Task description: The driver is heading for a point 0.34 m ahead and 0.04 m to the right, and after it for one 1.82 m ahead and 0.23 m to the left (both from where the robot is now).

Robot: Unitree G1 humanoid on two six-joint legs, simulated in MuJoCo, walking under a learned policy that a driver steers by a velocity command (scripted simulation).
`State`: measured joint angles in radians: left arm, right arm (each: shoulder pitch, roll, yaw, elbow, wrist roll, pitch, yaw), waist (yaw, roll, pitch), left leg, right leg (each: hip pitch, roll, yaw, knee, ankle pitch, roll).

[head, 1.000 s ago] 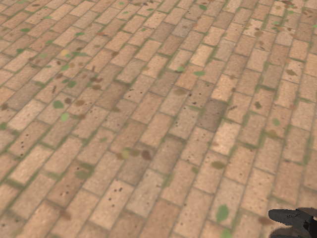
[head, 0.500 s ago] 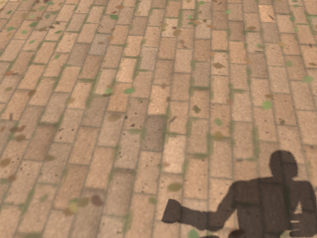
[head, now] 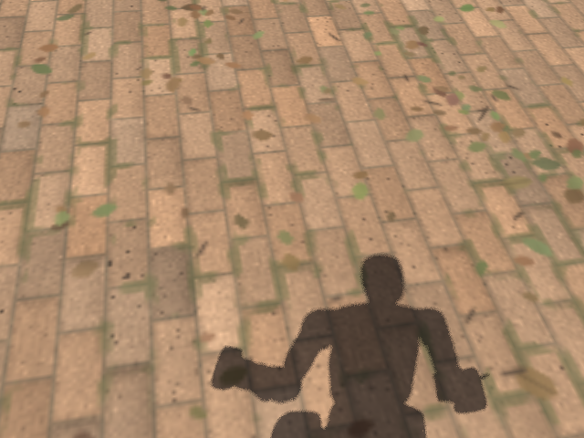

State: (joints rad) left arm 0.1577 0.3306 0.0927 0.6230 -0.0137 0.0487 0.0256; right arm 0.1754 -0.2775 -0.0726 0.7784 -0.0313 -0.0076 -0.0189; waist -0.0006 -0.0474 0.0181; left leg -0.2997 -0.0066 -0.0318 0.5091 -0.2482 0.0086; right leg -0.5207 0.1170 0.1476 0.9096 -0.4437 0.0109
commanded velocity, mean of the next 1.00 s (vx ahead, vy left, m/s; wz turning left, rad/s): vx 0.20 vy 0.00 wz -0.25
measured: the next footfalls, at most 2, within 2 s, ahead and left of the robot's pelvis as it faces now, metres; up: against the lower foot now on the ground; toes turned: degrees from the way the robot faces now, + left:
right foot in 0.34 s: +0.01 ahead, -0.15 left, +0.00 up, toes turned -14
left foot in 0.86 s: +0.24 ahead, +0.04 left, +0.00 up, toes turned -14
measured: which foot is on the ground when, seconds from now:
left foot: down 0.00-0.34, up 0.36-0.84, down 0.86-1.00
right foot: up 0.00-0.32, down 0.34-0.88, up 0.90-1.00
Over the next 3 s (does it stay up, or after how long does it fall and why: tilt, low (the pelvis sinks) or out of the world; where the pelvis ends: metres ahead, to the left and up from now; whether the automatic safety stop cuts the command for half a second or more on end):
stays up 0.77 0.07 0.00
